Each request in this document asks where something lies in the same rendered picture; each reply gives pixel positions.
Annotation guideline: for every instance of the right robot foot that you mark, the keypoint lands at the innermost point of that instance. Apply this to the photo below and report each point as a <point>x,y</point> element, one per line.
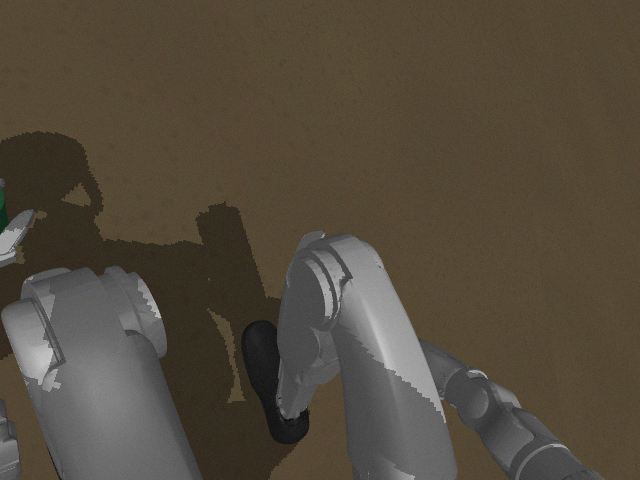
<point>261,357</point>

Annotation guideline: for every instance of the left robot hand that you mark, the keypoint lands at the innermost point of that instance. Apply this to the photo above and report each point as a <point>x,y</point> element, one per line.
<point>13,234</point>

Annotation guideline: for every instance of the right robot arm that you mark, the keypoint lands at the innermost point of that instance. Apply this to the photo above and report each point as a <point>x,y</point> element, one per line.
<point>519,443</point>

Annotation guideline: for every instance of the can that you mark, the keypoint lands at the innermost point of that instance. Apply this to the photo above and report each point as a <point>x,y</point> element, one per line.
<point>3,212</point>

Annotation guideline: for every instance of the right robot hand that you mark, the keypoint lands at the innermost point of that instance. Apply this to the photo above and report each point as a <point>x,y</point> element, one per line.
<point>443,365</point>

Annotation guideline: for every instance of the left robot arm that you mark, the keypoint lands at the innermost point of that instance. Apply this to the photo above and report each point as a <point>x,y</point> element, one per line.
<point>10,463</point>

